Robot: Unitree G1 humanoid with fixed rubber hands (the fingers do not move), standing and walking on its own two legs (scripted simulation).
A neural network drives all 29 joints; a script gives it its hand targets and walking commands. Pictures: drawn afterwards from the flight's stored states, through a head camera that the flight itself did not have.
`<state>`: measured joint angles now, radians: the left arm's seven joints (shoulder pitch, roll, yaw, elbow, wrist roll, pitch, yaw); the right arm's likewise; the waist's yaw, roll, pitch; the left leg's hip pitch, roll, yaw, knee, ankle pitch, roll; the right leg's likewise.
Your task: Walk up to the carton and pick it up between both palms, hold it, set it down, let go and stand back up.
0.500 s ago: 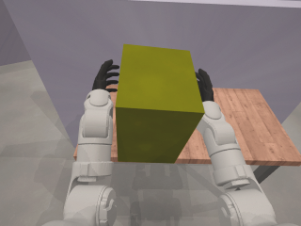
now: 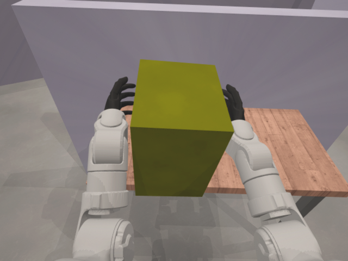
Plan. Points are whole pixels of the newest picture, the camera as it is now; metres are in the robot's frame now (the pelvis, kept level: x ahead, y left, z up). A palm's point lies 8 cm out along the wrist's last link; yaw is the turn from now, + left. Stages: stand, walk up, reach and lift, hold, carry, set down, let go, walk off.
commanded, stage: reach and lift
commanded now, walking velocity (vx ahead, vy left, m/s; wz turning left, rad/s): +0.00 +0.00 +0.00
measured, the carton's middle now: (173, 133) +0.36 +0.00 +0.12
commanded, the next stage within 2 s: hold in 0.44 s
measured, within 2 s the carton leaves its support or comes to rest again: neither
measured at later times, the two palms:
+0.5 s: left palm (109, 100) +0.36 +0.13 +0.22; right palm (233, 106) +0.36 -0.13 +0.20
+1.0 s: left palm (102, 95) +0.35 +0.14 +0.24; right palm (233, 97) +0.35 -0.12 +0.23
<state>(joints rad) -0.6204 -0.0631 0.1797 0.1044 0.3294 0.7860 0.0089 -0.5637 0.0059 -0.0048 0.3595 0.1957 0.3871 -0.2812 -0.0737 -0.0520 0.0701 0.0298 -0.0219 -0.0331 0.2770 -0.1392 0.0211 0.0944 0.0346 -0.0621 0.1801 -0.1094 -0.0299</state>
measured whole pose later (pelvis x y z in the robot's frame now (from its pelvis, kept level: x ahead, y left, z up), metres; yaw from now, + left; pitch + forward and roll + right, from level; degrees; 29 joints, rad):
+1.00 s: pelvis +0.00 +0.00 +0.00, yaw +1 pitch -9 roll -1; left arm -0.72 -0.05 0.24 -0.04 0.36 0.93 -0.05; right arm -0.69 -0.02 -0.01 0.26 0.27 0.53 -0.33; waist -0.08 -0.06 0.06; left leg 0.01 -0.02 -0.03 0.27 -0.12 0.02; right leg 0.08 0.03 -0.08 0.16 -0.10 -0.03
